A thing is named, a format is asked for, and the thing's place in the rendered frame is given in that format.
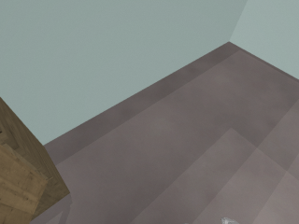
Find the cupboard door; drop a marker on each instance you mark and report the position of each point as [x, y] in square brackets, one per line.
[21, 189]

